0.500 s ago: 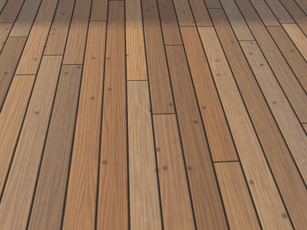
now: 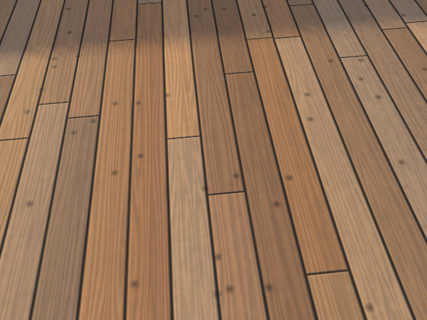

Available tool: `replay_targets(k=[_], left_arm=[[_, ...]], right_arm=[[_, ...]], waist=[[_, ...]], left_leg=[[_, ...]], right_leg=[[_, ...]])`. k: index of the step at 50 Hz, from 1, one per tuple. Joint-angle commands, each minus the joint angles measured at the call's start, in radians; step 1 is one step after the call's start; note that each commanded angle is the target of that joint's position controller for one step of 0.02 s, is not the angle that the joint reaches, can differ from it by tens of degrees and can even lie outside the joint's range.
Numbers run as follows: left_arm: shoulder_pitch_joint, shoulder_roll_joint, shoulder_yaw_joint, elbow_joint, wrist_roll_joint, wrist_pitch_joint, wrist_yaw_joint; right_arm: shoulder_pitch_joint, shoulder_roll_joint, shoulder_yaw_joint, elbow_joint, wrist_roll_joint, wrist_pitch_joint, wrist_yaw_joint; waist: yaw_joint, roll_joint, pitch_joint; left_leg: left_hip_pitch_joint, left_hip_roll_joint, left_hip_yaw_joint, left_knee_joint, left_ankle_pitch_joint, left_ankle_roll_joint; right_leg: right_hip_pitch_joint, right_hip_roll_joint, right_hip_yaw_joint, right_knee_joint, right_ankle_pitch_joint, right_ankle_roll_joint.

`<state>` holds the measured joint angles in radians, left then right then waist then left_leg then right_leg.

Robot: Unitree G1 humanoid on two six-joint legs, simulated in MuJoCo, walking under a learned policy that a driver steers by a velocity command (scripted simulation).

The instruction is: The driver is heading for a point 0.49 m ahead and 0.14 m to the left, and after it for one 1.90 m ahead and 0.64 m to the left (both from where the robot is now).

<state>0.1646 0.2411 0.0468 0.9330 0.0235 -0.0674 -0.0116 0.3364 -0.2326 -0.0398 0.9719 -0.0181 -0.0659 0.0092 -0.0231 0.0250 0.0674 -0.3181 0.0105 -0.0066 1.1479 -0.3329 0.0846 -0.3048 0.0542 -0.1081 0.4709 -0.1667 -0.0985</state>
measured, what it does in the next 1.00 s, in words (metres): walks ahead, turning left: left foot, then right foot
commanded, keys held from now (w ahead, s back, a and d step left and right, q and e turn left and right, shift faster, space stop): w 0.04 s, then w+q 0.94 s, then w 0.02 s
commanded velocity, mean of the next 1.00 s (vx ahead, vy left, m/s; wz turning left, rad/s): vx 0.50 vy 0.00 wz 0.43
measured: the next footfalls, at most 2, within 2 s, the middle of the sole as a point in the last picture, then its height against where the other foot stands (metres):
left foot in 0.42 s outside the picture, level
right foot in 0.96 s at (210, 237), level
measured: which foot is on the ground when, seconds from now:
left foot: up 0.00-0.40, down 0.42-0.96, up 0.98-1.00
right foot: down 0.00-0.44, up 0.46-0.94, down 0.96-1.00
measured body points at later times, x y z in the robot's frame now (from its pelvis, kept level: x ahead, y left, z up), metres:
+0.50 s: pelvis +0.28 +0.04 -0.02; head +0.32 +0.05 +0.43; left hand +0.23 +0.28 -0.16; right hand +0.47 -0.18 -0.14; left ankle +0.35 +0.09 -0.73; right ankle +0.11 -0.08 -0.64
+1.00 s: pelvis +0.57 +0.07 -0.01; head +0.61 +0.09 +0.44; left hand +0.66 +0.38 -0.09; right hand +0.68 -0.20 -0.14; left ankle +0.37 +0.09 -0.69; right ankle +0.71 +0.03 -0.74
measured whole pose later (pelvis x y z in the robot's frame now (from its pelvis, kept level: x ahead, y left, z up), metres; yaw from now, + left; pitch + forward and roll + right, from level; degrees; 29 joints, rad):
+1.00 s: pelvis +0.57 +0.07 -0.01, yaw +29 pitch +2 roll +0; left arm 0.03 0.26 0.01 0.71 0.05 -0.07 0.00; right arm 0.42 -0.30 -0.08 0.89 0.00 -0.04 0.00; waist -0.09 0.01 0.05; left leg -0.12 -0.14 -0.18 0.84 -0.50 0.09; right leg -0.46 0.01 -0.02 0.57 -0.14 -0.03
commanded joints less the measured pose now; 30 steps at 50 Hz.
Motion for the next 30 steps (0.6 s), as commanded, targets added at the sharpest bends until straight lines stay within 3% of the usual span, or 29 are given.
replay_targets(k=[1,3,6,10,15,18,20,21,22,23,24,25,26,28,30], left_arm=[[0.085,0.064,0.009,0.003,-0.007,-0.028,0.006],[0.131,0.083,0.012,0.026,-0.013,-0.043,0.007],[0.187,0.093,0.013,0.044,-0.008,-0.048,0.01],[0.224,0.077,0.003,0.055,-0.009,-0.049,0.015],[0.309,0.08,-0.004,0.089,-0.004,-0.043,0.036],[0.292,0.114,0.001,0.089,0.001,-0.032,0.051],[0.266,0.143,0.01,0.077,0.008,-0.016,0.055],[0.249,0.153,0.014,0.063,0.004,-0.009,0.052],[0.232,0.132,0.008,0.024,-0.002,-0.014,0.045],[0.249,0.06,0.004,-0.037,-0.021,-0.025,0.021],[0.149,0.129,0.013,-0.062,-0.003,-0.037,0.016],[0.094,0.11,0.008,-0.088,-0.013,-0.052,0.011],[0.104,0.106,0.008,-0.082,-0.015,-0.056,0.013],[0.119,0.085,0.005,-0.087,0.018,-0.019,0.013],[0.118,0.071,0.003,-0.102,0.029,0.015,0.006]], right_arm=[[0.062,-0.057,-0.014,-0.036,-0.018,0.012,0.014],[0.031,-0.047,-0.014,-0.044,-0.018,0.028,0.023],[-0.094,-0.053,-0.014,-0.082,-0.011,0.039,0.029],[-0.222,-0.04,-0.004,-0.125,-0.003,0.031,0.032],[-0.362,-0.023,0.014,-0.182,-0.008,0.026,0.037],[-0.309,-0.045,0.004,-0.18,-0.013,0.024,0.032],[-0.147,-0.081,-0.016,-0.135,-0.016,0.02,0.026],[-0.007,-0.112,-0.034,-0.094,-0.025,0.014,0.021],[0.133,-0.198,-0.065,-0.069,-0.038,0.015,0.008],[0.077,-0.274,-0.09,-0.093,-0.018,0.032,0.003],[0.059,-0.257,-0.088,-0.089,0.01,0.041,0.005],[0.003,-0.214,-0.078,-0.094,0.012,0.04,-0.001],[-0.032,-0.157,-0.065,-0.091,0.008,0.037,-0.002],[-0.075,-0.119,-0.05,-0.096,0.013,0.021,-0.01],[-0.051,-0.14,-0.052,-0.091,0.02,0.002,-0.009]], waist=[[-0.008,-0.078,-0.056],[-0.016,-0.067,-0.039],[0.009,-0.062,0.012],[0.035,-0.066,0.032],[0.078,-0.071,0.05],[0.036,-0.105,-0.001],[-0.035,-0.13,-0.094],[-0.101,-0.112,-0.166],[-0.157,-0.018,-0.262],[-0.076,0.244,-0.328],[-0.089,0.041,-0.281],[-0.065,-0.002,-0.167],[-0.016,-0.08,-0.075],[0.043,-0.072,-0.049],[0.057,-0.043,-0.056]], left_leg=[[-0.164,0.081,-0.04,0.0,0.066,-0.012],[-0.205,0.088,-0.024,-0.032,0.09,-0.029],[-0.321,0.093,-0.031,-0.111,0.197,-0.044],[-0.342,0.064,0.004,-0.305,0.337,-0.046],[-0.328,0.033,0.106,-0.501,0.343,-0.008],[-0.227,-0.038,0.16,-0.543,0.21,0.047],[-0.06,-0.099,0.173,-0.571,0.12,0.099],[0.13,-0.105,0.138,-0.65,0.145,0.135],[0.372,0.077,-0.104,-0.678,0.071,0.204],[0.636,0.335,-0.685,-0.801,0.124,0.374],[0.612,0.317,-0.665,-0.847,0.156,0.364],[0.491,0.302,-0.534,-0.869,0.204,0.33],[0.346,0.261,-0.445,-0.897,0.318,0.282],[0.202,0.17,-0.319,-0.916,0.44,0.231],[0.159,0.131,-0.272,-0.925,0.514,0.225]], right_leg=[[0.152,-0.272,0.323,-0.312,0.088,-0.108],[0.153,-0.264,0.261,-0.339,0.15,-0.113],[0.175,-0.25,0.176,-0.38,0.162,-0.089],[0.217,-0.223,0.062,-0.376,0.295,-0.042],[0.369,-0.257,-0.018,-0.325,0.51,-0.025],[0.462,-0.283,-0.061,-0.163,0.9,-0.011],[0.467,-0.295,-0.083,0.094,1.051,-0.012],[0.375,-0.283,-0.099,0.305,0.924,-0.002],[0.151,-0.245,-0.111,0.621,0.562,0.019],[-0.299,0.016,-0.041,0.999,-0.335,0.077],[-0.429,-0.043,0.153,1.025,-0.283,0.058],[-0.451,-0.095,0.162,0.958,-0.193,0.055],[-0.398,-0.128,0.153,0.854,-0.152,0.061],[-0.285,-0.158,0.155,0.737,-0.148,0.093],[-0.261,-0.157,0.133,0.665,-0.144,0.121]])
